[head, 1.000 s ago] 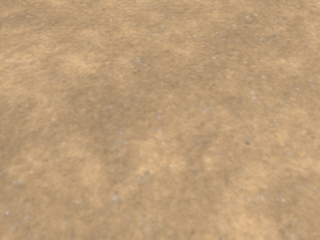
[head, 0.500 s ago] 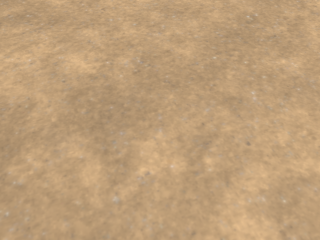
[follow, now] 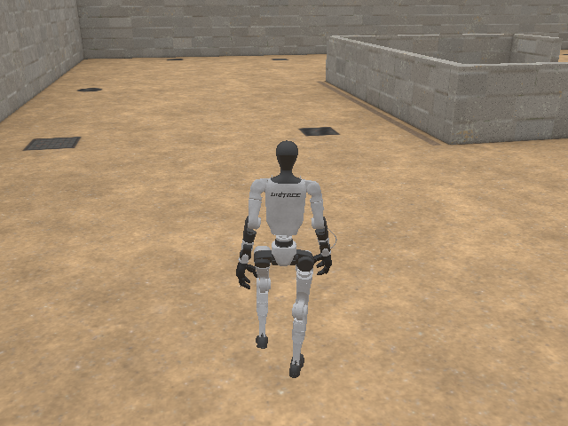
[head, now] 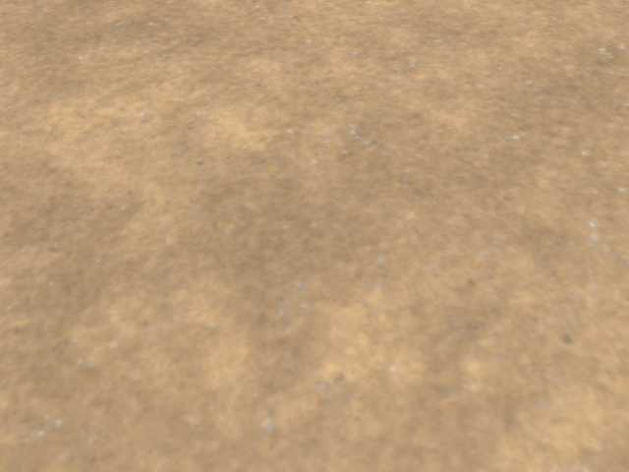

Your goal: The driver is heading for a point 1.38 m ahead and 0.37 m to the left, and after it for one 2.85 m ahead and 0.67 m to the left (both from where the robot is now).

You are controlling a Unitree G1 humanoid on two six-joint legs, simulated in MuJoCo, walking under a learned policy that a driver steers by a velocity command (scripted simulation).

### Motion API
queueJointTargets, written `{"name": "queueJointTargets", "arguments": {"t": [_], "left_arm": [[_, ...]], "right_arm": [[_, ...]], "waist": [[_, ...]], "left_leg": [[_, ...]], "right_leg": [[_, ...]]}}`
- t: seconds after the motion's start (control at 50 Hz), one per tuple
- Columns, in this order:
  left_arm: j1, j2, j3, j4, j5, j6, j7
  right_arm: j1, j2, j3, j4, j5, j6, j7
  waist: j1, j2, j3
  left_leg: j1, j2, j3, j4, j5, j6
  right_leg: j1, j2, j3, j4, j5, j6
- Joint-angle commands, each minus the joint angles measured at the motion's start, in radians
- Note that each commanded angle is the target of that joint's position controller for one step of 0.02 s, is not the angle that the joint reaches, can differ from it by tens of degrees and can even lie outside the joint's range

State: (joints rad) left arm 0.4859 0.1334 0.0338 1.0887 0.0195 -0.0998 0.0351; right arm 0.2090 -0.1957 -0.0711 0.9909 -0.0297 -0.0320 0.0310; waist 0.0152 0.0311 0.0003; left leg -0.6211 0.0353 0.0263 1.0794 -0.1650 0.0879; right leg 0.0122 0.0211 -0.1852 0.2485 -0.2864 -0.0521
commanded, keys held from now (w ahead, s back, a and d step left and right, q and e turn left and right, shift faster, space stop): q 0.76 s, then no key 0.24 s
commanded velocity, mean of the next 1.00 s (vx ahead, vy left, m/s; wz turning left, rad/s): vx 0.09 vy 0.00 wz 0.51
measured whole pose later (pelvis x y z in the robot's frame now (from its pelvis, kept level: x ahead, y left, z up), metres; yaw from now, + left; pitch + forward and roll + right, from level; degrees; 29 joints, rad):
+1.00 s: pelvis +0.21 -0.04 +0.00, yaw +31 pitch +1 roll +1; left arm 0.22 0.23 0.03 0.76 0.02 0.00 0.03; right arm 0.22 -0.30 -0.09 0.80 -0.02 0.04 0.01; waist -0.01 0.06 0.04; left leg -0.46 -0.14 -0.16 1.02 -0.41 -0.01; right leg -0.20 0.03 0.01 0.40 -0.22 -0.05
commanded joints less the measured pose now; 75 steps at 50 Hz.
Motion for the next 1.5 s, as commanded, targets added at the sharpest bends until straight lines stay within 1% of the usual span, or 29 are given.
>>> {"name": "queueJointTargets", "arguments": {"t": [0.02,0.06,0.1,0.14,0.18,0.2,0.22,0.24,0.28,0.3,0.4,0.52,0.72,0.8,0.82,0.84,0.86,0.88,0.92,1.0,1.18,1.24,1.26,1.28,1.3,1.34,1.4,1.44,1.5], "left_arm": [[0.039,0.071,-0.001,-0.025,0.0,-0.015,0.007],[0.03,0.087,-0.003,-0.025,-0.006,-0.011,0.017],[0.046,0.135,0.007,-0.02,-0.01,-0.012,0.028],[0.018,0.172,0.022,-0.031,-0.016,-0.01,0.037],[-0.046,0.183,0.034,-0.062,-0.023,-0.003,0.024],[-0.024,0.125,0.028,-0.094,-0.019,0.001,0.011],[0.095,0.079,0.021,-0.135,-0.038,0.017,0.009],[0.021,0.122,0.026,-0.151,-0.016,0.023,0.001],[-0.102,0.133,0.033,-0.185,0.002,0.025,-0.003],[-0.107,0.147,0.041,-0.193,0.018,0.039,0.0],[-0.116,0.112,0.039,-0.216,0.015,0.104,0.002],[-0.302,0.159,0.05,-0.302,0.014,0.132,-0.001],[-0.359,0.178,0.036,-0.372,-0.016,0.11,0.01],[-0.228,0.182,0.029,-0.358,-0.027,0.094,0.018],[-0.207,0.209,0.035,-0.355,-0.017,0.088,0.024],[-0.25,0.278,0.045,-0.379,0.0,0.088,0.031],[-0.324,0.345,0.052,-0.418,0.009,0.093,0.024],[-0.291,0.306,0.05,-0.403,0.012,0.093,0.015],[-0.363,0.22,0.026,-0.411,-0.002,0.085,-0.001],[-0.294,0.215,0.02,-0.393,0.0,0.076,-0.004],[-0.207,0.254,0.025,-0.318,0.004,0.089,-0.015],[-0.216,0.223,0.015,-0.306,-0.006,0.085,-0.016],[-0.198,0.197,0.01,-0.32,-0.008,0.078,-0.023],[-0.178,0.157,-0.002,-0.29,-0.016,0.088,-0.02],[-0.194,0.183,0.002,-0.268,-0.005,0.094,-0.015],[-0.232,0.22,0.016,-0.251,0.0,0.098,-0.021],[-0.265,0.191,0.015,-0.263,0.015,0.1,-0.041],[-0.29,0.182,0.015,-0.277,0.015,0.086,-0.046],[-0.281,0.197,0.024,-0.28,0.008,0.061,-0.06]], "right_arm": [[-0.083,0.034,0.016,-0.08,0.001,0.001,0.003],[-0.157,0.055,0.032,-0.113,0.004,0.001,0.006],[-0.126,0.024,0.03,-0.116,0.001,0.003,0.004],[0.014,-0.03,0.013,-0.086,-0.007,-0.001,0.0],[0.193,-0.101,-0.017,-0.039,-0.023,-0.022,-0.006],[0.183,-0.177,-0.035,-0.046,-0.022,-0.03,-0.014],[0.168,-0.274,-0.06,-0.079,-0.008,-0.022,-0.016],[0.147,-0.254,-0.061,-0.108,0.023,0.004,-0.029],[0.002,-0.14,-0.03,-0.135,0.029,0.017,-0.045],[0.004,-0.116,-0.024,-0.133,0.032,0.016,-0.049],[0.024,-0.158,-0.031,-0.148,0.011,0.0,-0.041],[0.078,-0.188,-0.044,-0.175,0.018,0.031,-0.047],[0.095,-0.218,-0.058,-0.221,0.001,0.045,-0.037],[0.032,-0.21,-0.056,-0.244,0.014,0.056,-0.032],[0.036,-0.186,-0.048,-0.249,0.023,0.056,-0.037],[0.103,-0.113,-0.03,-0.251,0.027,0.055,-0.04],[0.099,-0.149,-0.04,-0.262,0.021,0.052,-0.049],[0.079,-0.201,-0.05,-0.255,-0.007,0.051,-0.046],[0.108,-0.188,-0.049,-0.22,0.0,0.059,-0.034],[0.08,-0.162,-0.032,-0.21,0.01,0.077,-0.022],[0.003,-0.127,0.015,-0.176,0.037,0.087,-0.046],[0.049,-0.15,0.021,-0.139,0.015,0.056,-0.065],[0.049,-0.206,0.017,-0.139,0.0,0.045,-0.07],[-0.012,-0.174,0.029,-0.121,0.02,0.04,-0.064],[-0.048,-0.135,0.039,-0.127,0.023,0.034,-0.058],[0.014,-0.158,0.032,-0.087,0.015,0.035,-0.059],[0.099,-0.223,0.006,-0.053,0.015,0.043,-0.057],[0.102,-0.212,0.003,-0.052,0.012,0.033,-0.051],[0.068,-0.208,-0.002,-0.058,0.013,0.005,-0.042]], "waist": [[-0.018,-0.109,0.154],[-0.009,-0.127,0.159],[-0.021,-0.159,0.103],[-0.084,-0.194,0.01],[-0.181,-0.157,-0.092],[-0.141,0.007,-0.153],[-0.07,0.126,-0.319],[-0.098,0.006,-0.33],[-0.043,-0.073,-0.066],[-0.021,-0.074,-0.031],[0.009,-0.013,-0.07],[-0.047,0.057,-0.059],[-0.061,0.085,-0.056],[0.008,0.084,-0.069],[0.013,0.049,-0.065],[-0.039,-0.152,-0.07],[-0.045,-0.241,-0.013],[-0.039,-0.165,-0.013],[-0.084,-0.102,0.014],[-0.046,-0.158,-0.027],[0.003,-0.207,-0.026],[-0.027,-0.116,-0.062],[0.006,-0.007,-0.083],[0.032,0.093,-0.036],[0.022,0.077,0.006],[-0.019,0.082,0.02],[-0.056,0.152,0.153],[-0.06,0.137,0.207],[-0.032,0.101,0.169]], "left_leg": [[-0.114,-0.011,0.073,-0.124,0.072,-0.018],[0.012,-0.041,0.139,-0.332,0.114,-0.022],[0.145,-0.094,0.193,-0.41,0.106,-0.002],[0.292,-0.125,0.18,-0.436,0.082,0.051],[0.51,-0.111,0.102,-0.617,0.21,0.115],[0.703,0.092,-0.109,-0.58,0.598,0.17],[0.921,0.363,-0.524,-0.537,1.013,0.382],[0.816,0.348,-0.537,-0.667,0.699,0.401],[0.524,0.258,-0.413,-0.79,0.419,0.307],[0.444,0.216,-0.354,-0.799,0.465,0.273],[0.359,0.112,-0.26,-0.781,0.491,0.184],[0.423,0.092,-0.382,-0.824,0.043,0.124],[0.466,0.093,-0.538,-0.757,0.156,0.149],[0.401,0.042,-0.541,-0.703,0.192,0.078],[0.321,-0.007,-0.505,-0.662,0.06,0.024],[0.217,-0.116,-0.361,-0.477,-0.239,-0.034],[0.062,-0.25,-0.177,-0.301,-0.414,-0.062],[0.116,-0.177,-0.188,-0.13,-0.404,-0.073],[0.154,-0.166,-0.195,-0.025,-0.284,-0.088],[0.143,-0.165,-0.172,-0.011,-0.242,-0.127],[0.377,-0.097,-0.044,-0.552,-0.234,-0.106],[0.653,0.007,-0.145,-0.821,0.104,-0.063],[0.728,0.132,-0.259,-0.764,0.302,-0.032],[0.567,0.163,-0.252,-0.74,0.35,0.024],[0.532,0.124,-0.234,-0.748,0.251,0.008],[0.52,0.054,-0.215,-0.786,-0.11,0.0],[0.472,0.161,-0.403,-0.922,-0.626,0.102],[0.444,0.237,-0.494,-0.977,-0.621,0.158],[0.491,0.22,-0.426,-0.969,-0.429,0.153]], "right_leg": [[-0.053,-0.224,0.044,-0.046,0.668,-0.023],[-0.11,-0.197,-0.023,0.004,0.77,-0.011],[-0.085,-0.208,-0.045,0.113,0.978,-0.004],[-0.056,-0.238,-0.046,0.298,1.121,-0.003],[-0.117,-0.222,-0.044,0.671,0.835,0.002],[-0.336,-0.117,-0.046,0.979,0.035,0.026],[-0.564,0.013,0.101,1.291,-0.389,0.05],[-0.61,-0.027,0.203,1.301,-0.265,0.051],[-0.635,-0.085,0.206,1.158,-0.13,0.055],[-0.59,-0.1,0.214,1.084,-0.116,0.06],[-0.516,-0.082,0.21,0.893,-0.051,0.079],[-0.63,-0.072,0.245,0.758,0.004,0.114],[-0.491,0.017,0.263,0.515,-0.122,0.072],[-0.239,0.04,0.234,0.183,-0.016,0.039],[-0.13,-0.015,0.272,0.054,0.051,0.026],[-0.057,-0.236,0.497,-0.048,-0.007,-0.025],[-0.123,-0.406,0.709,-0.052,0.181,-0.136],[-0.2,-0.414,0.674,-0.014,0.304,-0.203],[-0.231,-0.267,0.466,0.024,0.398,-0.147],[-0.115,-0.208,0.355,0.079,0.64,-0.134],[-0.069,-0.21,0.388,0.134,0.643,-0.139],[-0.212,-0.188,0.382,0.159,0.481,-0.046],[-0.29,-0.13,0.323,0.193,0.289,-0.014],[-0.206,-0.071,0.269,0.102,0.083,-0.003],[-0.176,-0.071,0.275,0.085,0.105,0.003],[-0.185,-0.031,0.242,0.146,0.022,-0.006],[-0.405,0.025,0.145,0.342,-0.184,-0.017],[-0.473,-0.019,0.152,0.442,-0.159,-0.023],[-0.466,-0.048,0.166,0.436,-0.15,-0.031]]}}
